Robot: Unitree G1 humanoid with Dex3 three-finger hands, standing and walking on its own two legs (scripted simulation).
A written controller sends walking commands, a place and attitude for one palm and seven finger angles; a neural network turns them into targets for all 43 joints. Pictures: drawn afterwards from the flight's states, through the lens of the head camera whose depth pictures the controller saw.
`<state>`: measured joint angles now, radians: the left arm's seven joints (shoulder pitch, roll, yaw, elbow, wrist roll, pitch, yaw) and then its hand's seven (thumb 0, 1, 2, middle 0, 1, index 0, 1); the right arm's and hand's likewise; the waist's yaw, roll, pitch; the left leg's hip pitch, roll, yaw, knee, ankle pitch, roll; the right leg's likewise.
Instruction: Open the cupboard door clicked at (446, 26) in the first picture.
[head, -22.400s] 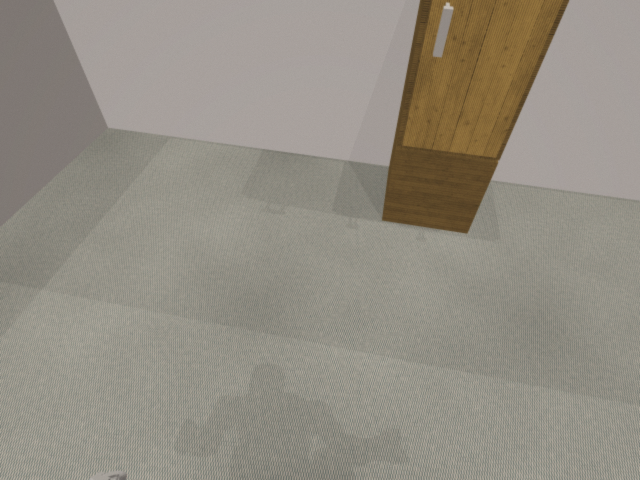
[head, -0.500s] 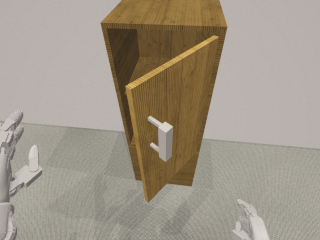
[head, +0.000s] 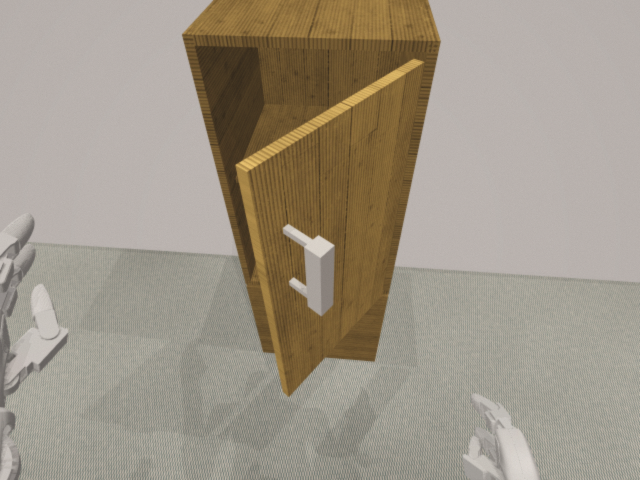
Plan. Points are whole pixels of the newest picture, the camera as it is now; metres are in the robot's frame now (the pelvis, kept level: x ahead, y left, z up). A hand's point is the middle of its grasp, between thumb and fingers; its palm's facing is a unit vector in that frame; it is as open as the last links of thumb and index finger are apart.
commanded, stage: step back with the hand held close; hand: left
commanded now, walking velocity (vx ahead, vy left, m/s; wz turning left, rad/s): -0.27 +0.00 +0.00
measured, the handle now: (306, 269) +0.36 +0.06 +0.07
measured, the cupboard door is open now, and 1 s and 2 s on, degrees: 54 54 54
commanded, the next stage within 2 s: stop stepping back and stand still in 1.24 s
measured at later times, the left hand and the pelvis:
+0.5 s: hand (11, 418) +0.13 +0.27 +0.15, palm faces +0.43 -0.74 -0.52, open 7.4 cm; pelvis -0.08 +0.01 -0.02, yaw +0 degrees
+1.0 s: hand out of the picture +0.08 +0.26 +0.16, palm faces +0.46 -0.73 -0.51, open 7.4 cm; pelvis -0.13 +0.00 -0.03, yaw +3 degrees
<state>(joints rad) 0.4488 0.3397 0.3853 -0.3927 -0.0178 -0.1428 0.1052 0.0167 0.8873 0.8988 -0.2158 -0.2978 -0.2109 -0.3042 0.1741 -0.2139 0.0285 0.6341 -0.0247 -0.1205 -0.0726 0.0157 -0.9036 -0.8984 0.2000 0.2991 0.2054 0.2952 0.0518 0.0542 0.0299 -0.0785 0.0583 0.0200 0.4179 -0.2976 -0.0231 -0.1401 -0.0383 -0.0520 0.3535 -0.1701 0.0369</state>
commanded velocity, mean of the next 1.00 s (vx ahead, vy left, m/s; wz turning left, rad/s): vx -0.31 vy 0.00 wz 0.00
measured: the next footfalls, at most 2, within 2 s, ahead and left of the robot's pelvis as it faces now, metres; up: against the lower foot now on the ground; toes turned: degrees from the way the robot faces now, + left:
right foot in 1.04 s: -0.05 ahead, -0.13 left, +0.00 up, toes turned +10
left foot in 1.26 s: -0.10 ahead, +0.12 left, +0.00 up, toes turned +7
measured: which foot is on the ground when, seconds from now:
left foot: down 0.00-1.00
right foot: down 0.00-0.96, up 0.98-1.00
